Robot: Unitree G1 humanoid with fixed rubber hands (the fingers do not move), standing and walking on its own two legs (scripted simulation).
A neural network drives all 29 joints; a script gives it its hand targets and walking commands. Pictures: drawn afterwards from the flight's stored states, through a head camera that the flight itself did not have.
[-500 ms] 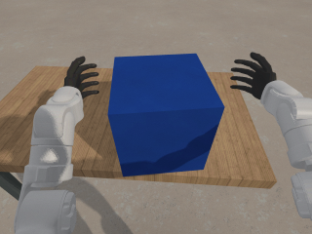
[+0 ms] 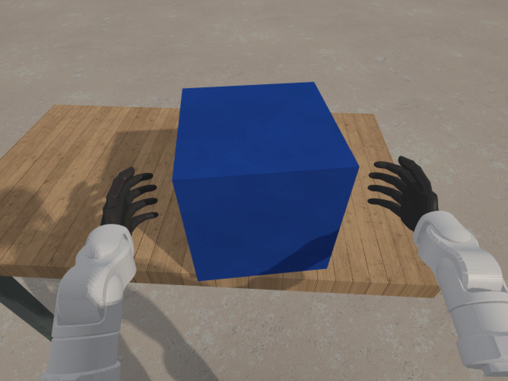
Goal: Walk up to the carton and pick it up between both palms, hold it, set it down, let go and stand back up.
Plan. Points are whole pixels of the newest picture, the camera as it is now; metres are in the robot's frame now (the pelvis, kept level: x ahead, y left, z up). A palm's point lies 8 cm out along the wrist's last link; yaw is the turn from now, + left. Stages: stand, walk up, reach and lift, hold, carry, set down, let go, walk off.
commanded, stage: set down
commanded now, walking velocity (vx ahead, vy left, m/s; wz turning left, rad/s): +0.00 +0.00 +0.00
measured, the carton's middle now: (256, 180) +0.45 +0.00 +0.09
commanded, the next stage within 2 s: let go in 1.58 s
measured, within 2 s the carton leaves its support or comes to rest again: neither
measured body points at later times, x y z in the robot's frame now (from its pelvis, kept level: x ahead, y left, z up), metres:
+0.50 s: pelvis +0.02 +0.00 +0.00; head +0.02 +0.01 +0.45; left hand +0.27 +0.20 +0.08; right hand +0.28 -0.23 +0.08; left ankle +0.01 +0.13 -0.75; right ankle +0.03 -0.09 -0.75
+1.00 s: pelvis +0.02 +0.01 +0.00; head +0.02 +0.01 +0.45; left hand +0.24 +0.20 +0.02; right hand +0.22 -0.23 +0.01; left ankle +0.01 +0.13 -0.75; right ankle +0.03 -0.09 -0.75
